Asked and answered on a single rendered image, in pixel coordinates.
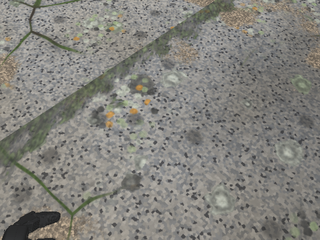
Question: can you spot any robot left hand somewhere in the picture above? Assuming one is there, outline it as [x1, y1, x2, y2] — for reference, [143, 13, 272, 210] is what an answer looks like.
[2, 211, 61, 240]

